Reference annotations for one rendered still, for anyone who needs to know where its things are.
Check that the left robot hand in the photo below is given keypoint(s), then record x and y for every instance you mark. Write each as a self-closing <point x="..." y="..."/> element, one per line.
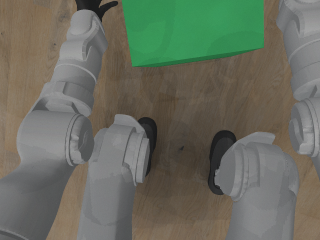
<point x="93" y="5"/>

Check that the robot right forearm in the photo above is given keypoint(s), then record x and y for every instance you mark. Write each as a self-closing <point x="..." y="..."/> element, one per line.
<point x="299" y="21"/>

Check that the right robot upper arm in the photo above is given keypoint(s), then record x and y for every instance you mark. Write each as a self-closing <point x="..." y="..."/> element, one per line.
<point x="304" y="129"/>

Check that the carton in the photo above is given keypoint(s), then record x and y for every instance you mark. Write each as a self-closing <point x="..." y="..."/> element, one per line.
<point x="170" y="32"/>

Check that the robot left forearm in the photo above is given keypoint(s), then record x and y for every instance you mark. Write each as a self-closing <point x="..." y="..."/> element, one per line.
<point x="76" y="72"/>

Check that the left robot upper arm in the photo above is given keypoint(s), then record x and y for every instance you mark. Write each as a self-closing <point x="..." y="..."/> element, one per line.
<point x="50" y="145"/>

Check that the robot right thigh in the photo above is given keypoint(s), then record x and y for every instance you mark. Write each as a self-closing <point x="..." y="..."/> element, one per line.
<point x="256" y="175"/>

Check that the left robot foot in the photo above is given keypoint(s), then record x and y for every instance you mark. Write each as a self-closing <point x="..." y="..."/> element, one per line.
<point x="150" y="128"/>

